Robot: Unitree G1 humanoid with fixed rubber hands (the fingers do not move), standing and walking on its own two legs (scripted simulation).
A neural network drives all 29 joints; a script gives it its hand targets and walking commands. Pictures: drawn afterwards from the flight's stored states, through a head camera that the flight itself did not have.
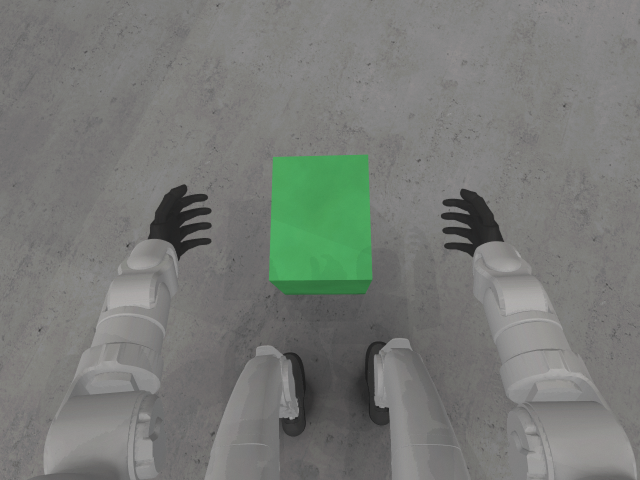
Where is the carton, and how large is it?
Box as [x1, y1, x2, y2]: [269, 155, 371, 294]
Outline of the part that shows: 367,155 273,157 269,280 285,294 365,293 371,281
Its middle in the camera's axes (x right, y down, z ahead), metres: +0.01 -0.03 +1.00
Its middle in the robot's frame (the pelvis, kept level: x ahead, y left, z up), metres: +0.54 +0.03 -0.56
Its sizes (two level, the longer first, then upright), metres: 0.296 0.225 0.257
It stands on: the floor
